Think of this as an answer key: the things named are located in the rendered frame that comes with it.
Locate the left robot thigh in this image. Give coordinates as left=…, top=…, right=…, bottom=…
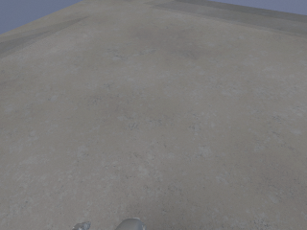
left=115, top=218, right=147, bottom=230

